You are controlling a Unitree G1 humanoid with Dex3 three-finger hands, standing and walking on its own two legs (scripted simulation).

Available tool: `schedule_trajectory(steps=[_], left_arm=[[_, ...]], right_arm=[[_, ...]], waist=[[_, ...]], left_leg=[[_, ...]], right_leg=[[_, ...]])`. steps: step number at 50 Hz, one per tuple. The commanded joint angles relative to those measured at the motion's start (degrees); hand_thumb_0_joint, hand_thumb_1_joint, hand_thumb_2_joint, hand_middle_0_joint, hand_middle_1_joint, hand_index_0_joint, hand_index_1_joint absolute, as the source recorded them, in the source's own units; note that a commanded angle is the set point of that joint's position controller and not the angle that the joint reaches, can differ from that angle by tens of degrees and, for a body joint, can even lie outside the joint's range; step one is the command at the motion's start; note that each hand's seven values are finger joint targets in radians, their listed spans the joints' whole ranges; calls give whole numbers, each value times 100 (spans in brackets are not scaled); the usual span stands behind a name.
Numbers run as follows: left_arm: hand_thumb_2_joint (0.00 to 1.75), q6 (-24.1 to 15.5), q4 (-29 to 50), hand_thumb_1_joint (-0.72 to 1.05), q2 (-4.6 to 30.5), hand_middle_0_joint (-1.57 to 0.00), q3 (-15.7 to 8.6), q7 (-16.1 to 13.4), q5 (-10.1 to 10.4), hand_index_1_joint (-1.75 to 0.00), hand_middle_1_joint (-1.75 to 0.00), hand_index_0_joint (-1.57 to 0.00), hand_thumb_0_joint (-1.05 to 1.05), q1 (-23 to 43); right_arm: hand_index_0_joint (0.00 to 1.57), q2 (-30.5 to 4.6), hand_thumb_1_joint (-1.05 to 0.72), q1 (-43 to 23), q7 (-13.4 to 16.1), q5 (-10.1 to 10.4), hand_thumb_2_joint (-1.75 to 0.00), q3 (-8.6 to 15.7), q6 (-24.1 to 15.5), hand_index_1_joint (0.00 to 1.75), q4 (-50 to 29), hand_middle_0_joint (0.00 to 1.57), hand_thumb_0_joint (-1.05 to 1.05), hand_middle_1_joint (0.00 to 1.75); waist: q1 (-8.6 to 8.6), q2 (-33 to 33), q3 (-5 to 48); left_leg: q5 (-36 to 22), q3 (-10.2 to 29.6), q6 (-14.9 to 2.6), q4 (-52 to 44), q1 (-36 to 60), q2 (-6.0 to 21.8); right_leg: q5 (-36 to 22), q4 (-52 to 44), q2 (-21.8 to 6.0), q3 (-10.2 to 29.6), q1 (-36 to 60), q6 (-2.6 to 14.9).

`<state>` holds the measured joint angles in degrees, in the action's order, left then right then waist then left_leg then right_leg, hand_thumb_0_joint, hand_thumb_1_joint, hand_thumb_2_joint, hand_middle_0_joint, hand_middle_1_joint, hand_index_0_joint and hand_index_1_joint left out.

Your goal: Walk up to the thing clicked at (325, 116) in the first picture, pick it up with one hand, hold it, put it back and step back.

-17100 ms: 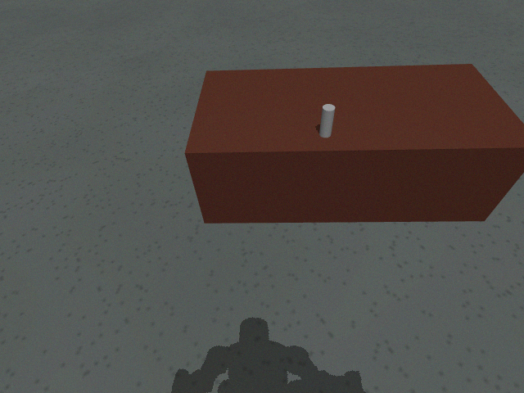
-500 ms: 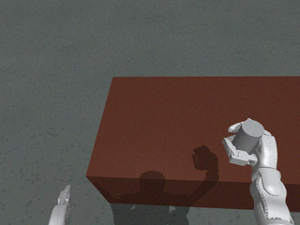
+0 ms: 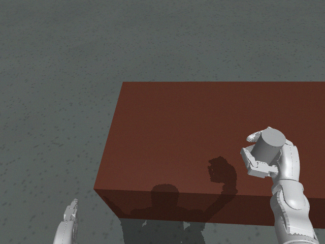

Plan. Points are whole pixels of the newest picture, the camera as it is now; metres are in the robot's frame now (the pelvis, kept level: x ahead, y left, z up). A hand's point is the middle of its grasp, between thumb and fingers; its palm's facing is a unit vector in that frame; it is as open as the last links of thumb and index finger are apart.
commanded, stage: hold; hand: right
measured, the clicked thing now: (263, 152) +0.33 -0.19 +0.06
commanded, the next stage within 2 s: crouch in 0.68 s
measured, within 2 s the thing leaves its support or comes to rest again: neither
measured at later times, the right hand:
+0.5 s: hand (253, 155) +0.33 -0.17 +0.05, palm faces +0.15 +0.99 +0.00, open 6.1 cm
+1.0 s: hand (254, 157) +0.33 -0.18 +0.04, palm faces +0.16 +0.99 +0.01, open 6.1 cm
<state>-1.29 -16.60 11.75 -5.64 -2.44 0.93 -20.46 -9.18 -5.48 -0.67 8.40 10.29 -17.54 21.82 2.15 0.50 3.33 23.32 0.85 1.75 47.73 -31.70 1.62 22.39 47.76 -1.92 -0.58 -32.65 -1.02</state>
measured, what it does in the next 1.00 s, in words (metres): stands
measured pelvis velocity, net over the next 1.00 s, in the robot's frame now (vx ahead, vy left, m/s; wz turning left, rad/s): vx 0.00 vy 0.00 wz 0.00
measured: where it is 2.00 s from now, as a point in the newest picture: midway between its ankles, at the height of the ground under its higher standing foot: outside the picture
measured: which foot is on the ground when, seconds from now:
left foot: down 0.00-1.00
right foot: down 0.00-1.00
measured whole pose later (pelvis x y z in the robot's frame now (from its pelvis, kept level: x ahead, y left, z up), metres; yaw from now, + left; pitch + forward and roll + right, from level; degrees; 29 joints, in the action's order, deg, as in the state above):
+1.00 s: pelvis +0.00 +0.00 +0.00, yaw +0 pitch +8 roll +0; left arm -1.4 -16.3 11.8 -5.6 -2.3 0.9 -20.2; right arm -9.4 -7.0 -1.5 8.4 11.5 -18.9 25.9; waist 2.5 0.9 3.7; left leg 23.7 0.8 1.7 48.9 -33.1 1.7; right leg 22.6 48.6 -1.8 -0.4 -34.0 -1.1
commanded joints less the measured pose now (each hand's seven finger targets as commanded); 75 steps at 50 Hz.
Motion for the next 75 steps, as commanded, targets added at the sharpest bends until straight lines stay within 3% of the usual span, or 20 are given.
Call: schedule_trajectory(steps=[1, 4, 9, 14, 16, 22, 24, 26, 32, 34, 44, 45, 49, 50, 53, 58, 60, 68, 70, 75], left_arm=[[5, -328, 849, -55, 702, -5, -341, -50, -10, -6, -6, -5, 0, -39], [5, -316, 774, -54, 816, -5, -415, -50, -9, -6, -6, -6, 0, 169], [5, -329, 1108, -55, 981, -5, -538, -83, -2, -6, -6, -6, 0, 256], [5, -296, 819, -54, 667, -5, -285, -57, -13, -6, -6, -6, 0, 34], [4, -317, 908, -54, 969, -5, -571, -90, -14, -5, -6, -6, 0, 180], [5, -317, 1181, -54, 718, -5, -298, -35, 2, -6, -6, -5, 0, 218], [5, -290, 1135, -54, 971, -5, -545, -68, 1, -5, -6, -6, 0, 154], [5, -290, 1063, -54, 843, -5, -406, -55, -11, -6, -6, -5, 0, 127], [5, -299, 1062, -54, 891, -5, -469, -76, -4, -5, -6, -5, 0, 117], [5, -272, 918, -55, 598, -5, -184, -36, -7, -6, -6, -5, 0, -48], [5, -270, 941, -53, 977, -4, -544, -71, -4, -5, -6, -5, 0, 72], [5, -286, 962, -54, 756, -4, -322, -43, -6, -5, -6, -5, 0, 154], [5, -377, 1116, -54, 801, -5, -388, -42, -43, -5, -6, -5, 0, 324], [4, -387, 1090, -53, 1010, -5, -639, -71, -57, -5, -6, -5, 0, 154], [4, -439, 880, -53, 669, -5, -318, -14, -123, -5, -6, -6, 0, 72], [5, -551, 1577, -54, 985, -5, -534, -7, -215, -6, -6, -6, 0, 6], [5, -503, 1357, -54, 747, -5, -322, 68, -245, -6, -6, -6, 0, -277], [5, -518, 2223, -53, 1060, -5, -518, 131, -373, -5, -6, -6, 0, -320], [5, -497, 2352, -53, 824, -5, -235, 199, -395, -5, -6, -6, 0, -476], [4, -448, 2627, -52, 1163, -5, -582, 212, -458, -5, -6, -6, 0, -576]], right_arm=[[140, -618, -64, -1484, -23, 90, -132, 94, -459, 143, -1544, 139, 0, 143], [141, -787, -63, -1343, -11, 84, -134, 330, -438, 145, -1166, 140, 0, 145], [140, -651, -66, -1558, -3, 90, -132, 141, -499, 143, -1467, 139, 0, 143], [141, -609, -63, -1373, -48, 81, -134, 125, -464, 144, -1272, 140, 0, 144], [141, -761, -64, -1574, -30, 96, -133, 269, -475, 144, -1373, 140, 0, 144], [142, -665, -64, -1488, -43, 77, -134, 173, -469, 144, -1453, 140, 0, 144], [142, -814, -63, -1479, -14, 87, -134, 313, -472, 145, -1449, 140, 0, 145], [141, -579, -65, -1488, -6, 92, -133, 71, -480, 143, -1619, 140, 0, 143], [141, -680, -63, -1416, -35, 85, -133, 173, -473, 144, -1365, 140, 0, 144], [140, -596, -64, -1359, -64, 80, -132, 96, -457, 143, -1351, 139, 0, 143], [142, -704, -60, -1435, -36, 94, -133, 254, -437, 145, -1123, 141, 0, 145], [142, -634, -61, -1465, -56, 86, -133, 216, -457, 145, -992, 141, 0, 145], [141, -706, -59, -2021, -120, 71, -132, 333, -650, 144, -531, 139, 0, 144], [141, -910, -59, -2177, -112, 52, -132, 521, -718, 144, -407, 139, 0, 144], [142, -894, -61, -2633, -188, 30, -133, 522, -974, 145, 93, 140, 0, 145], [141, -1550, -57, -3286, -207, -80, -134, 1004, -1336, 145, 393, 139, 0, 145], [142, -1425, -60, -3260, -275, -91, -135, 1030, -1365, 146, 1096, 141, 0, 146], [145, -1792, -67, -3958, -317, -240, -136, 1334, -1687, 148, 1654, 144, 0, 148], [145, -1675, -65, -3954, -331, -241, -136, 1324, -1707, 148, 1784, 144, 0, 148], [145, -1892, -70, -4186, -309, -346, -135, 1449, -1824, 147, 1906, 145, 0, 147]], waist=[[-7, -160, 1511], [-38, 83, 1278], [44, 87, 1620], [38, 60, 1245], [49, 38, 1448], [-9, 62, 1601], [17, 50, 1569], [-22, -13, 1573], [22, 72, 1602], [-38, -36, 1524], [102, 118, 1272], [51, 106, 1095], [207, 308, 1219], [291, 262, 1342], [289, 77, 1164], [385, -111, 2501], [413, -206, 2131], [541, -484, 2869], [519, -411, 2826], [705, -677, 2977]], left_leg=[[-1455, -235, -115, -647, 528, -152], [-1466, -200, -101, -636, 442, -134], [-1558, -218, -105, -608, 561, -158], [-1521, -193, -87, -662, 453, -124], [-1538, -173, -91, -647, 468, -121], [-1616, -208, -93, -617, 605, -130], [-1622, -198, -94, -631, 596, -130], [-1569, -220, -106, -629, 606, -145], [-1698, -199, -96, -614, 614, -129], [-1780, -187, -89, -608, 640, -114], [-1487, -238, -110, -611, 385, -157], [-1363, -217, -111, -607, 295, -146], [-1140, -130, -92, -537, 74, -112], [-1181, -127, -94, -454, -25, -121], [-858, -117, -123, -191, -556, -123], [-1354, -32, -114, 257, -502, -154], [-1273, -49, -125, 403, -795, -161], [-1019, -131, -179, 849, -1271, -244], [-1036, -141, -179, 934, -1287, -261], [-895, -261, -227, 1198, -1744, -318]], right_leg=[[-1177, -696, 123, -81, 930, 125], [-1161, -632, 118, -89, 737, 155], [-1258, -653, 106, -55, 958, 137], [-1168, -626, 135, -120, 800, 159], [-1188, -611, 131, -110, 864, 155], [-1307, -612, 125, -88, 907, 142], [-1300, -625, 128, -88, 924, 142], [-1267, -672, 125, -81, 978, 125], [-1374, -605, 121, -81, 989, 143], [-1438, -588, 148, -113, 928, 145], [-1188, -689, 86, -51, 825, 145], [-1071, -670, 86, -59, 702, 148], [-757, -433, 105, -62, 466, 201], [-771, -387, 100, -43, 481, 195], [-457, -166, 89, -9, 66, 187], [-933, 397, 108, 33, 131, 171], [-864, 536, 137, 31, -349, 177], [-730, 948, 57, 129, -645, 128], [-741, 1060, 58, 125, -870, 135], [-714, 1168, -18, 236, -842, 90]])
